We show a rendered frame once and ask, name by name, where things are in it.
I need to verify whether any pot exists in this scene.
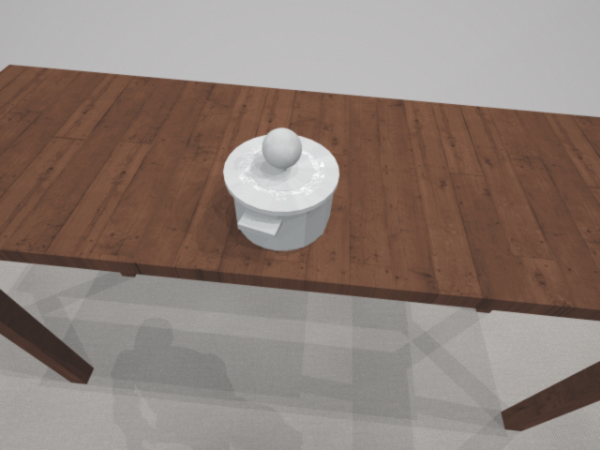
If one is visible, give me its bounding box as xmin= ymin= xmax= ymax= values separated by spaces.
xmin=234 ymin=195 xmax=333 ymax=251

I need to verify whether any lid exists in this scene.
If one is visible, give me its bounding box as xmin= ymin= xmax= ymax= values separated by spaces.
xmin=223 ymin=135 xmax=339 ymax=216

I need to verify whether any knob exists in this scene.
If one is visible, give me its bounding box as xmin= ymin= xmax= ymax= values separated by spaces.
xmin=262 ymin=127 xmax=302 ymax=169

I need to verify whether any table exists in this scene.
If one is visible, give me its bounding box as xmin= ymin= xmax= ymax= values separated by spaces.
xmin=0 ymin=65 xmax=600 ymax=431

